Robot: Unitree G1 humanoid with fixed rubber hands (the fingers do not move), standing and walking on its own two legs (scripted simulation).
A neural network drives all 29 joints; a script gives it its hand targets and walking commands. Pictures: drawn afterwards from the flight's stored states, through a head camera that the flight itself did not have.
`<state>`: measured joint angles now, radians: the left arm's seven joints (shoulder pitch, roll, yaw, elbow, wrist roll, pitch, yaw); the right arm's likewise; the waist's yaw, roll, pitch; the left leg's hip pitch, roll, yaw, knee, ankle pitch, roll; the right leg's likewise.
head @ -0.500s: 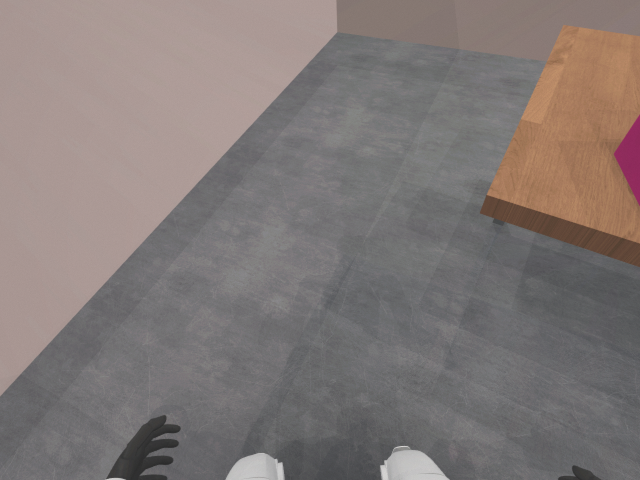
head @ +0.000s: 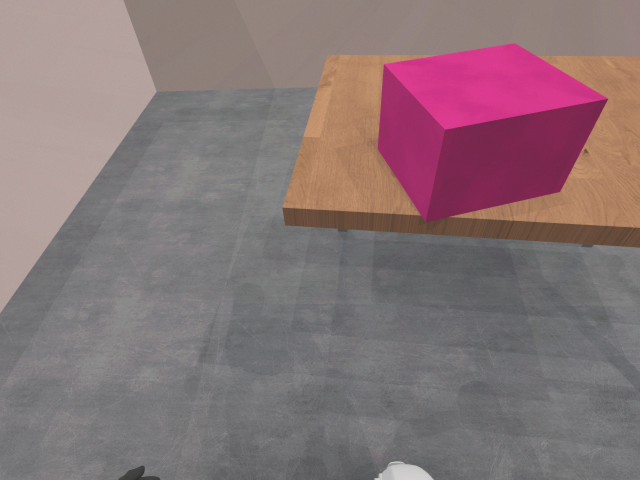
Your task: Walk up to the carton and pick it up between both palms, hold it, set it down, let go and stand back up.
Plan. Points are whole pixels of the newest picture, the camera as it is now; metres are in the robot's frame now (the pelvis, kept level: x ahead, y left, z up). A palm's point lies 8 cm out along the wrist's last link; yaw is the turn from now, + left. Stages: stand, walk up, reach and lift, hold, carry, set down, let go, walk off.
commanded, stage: walk up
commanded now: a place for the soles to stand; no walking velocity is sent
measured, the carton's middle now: (472, 128) +0.69 -0.26 +0.08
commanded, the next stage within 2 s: none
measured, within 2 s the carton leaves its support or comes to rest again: neither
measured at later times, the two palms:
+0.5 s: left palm (223, 413) +0.24 +0.16 -0.08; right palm out of the picture +0.05 -0.37 -0.06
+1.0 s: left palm (294, 336) +0.35 +0.07 -0.07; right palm out of the picture +0.27 -0.43 -0.06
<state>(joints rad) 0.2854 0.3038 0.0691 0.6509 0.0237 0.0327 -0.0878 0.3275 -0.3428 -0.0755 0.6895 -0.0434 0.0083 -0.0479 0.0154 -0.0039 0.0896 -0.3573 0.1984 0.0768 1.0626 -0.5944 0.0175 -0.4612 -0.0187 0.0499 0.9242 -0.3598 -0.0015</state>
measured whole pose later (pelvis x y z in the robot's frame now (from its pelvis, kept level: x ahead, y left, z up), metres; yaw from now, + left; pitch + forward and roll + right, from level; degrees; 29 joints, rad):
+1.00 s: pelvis +0.18 -0.16 +0.02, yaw -8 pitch -2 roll -1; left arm 0.19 0.29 -0.01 0.67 0.00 0.01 -0.01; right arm 0.27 -0.28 0.00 0.58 0.01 0.00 0.00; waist 0.01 -0.01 0.08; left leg -0.33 0.02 -0.03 0.77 -0.39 -0.02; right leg -0.33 -0.06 -0.08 0.74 -0.36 0.01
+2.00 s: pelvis +0.21 -0.20 +0.03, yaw +2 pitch -3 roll -1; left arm 0.41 0.28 0.00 0.69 0.03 0.01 0.00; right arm 0.30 -0.27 -0.05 0.61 -0.04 0.00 -0.01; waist 0.04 0.01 0.09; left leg -0.36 0.01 -0.01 0.74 -0.38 0.00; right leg -0.22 0.00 -0.11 0.69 -0.41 -0.04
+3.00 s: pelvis +0.23 -0.18 +0.03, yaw -14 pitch -3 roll +1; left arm 0.33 0.27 0.03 0.61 0.01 -0.01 0.00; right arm 0.26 -0.30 -0.01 0.69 -0.03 0.03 0.00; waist -0.02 0.02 0.05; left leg -0.26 0.10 0.24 0.68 -0.36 0.01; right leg -0.25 0.09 0.17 0.71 -0.40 -0.01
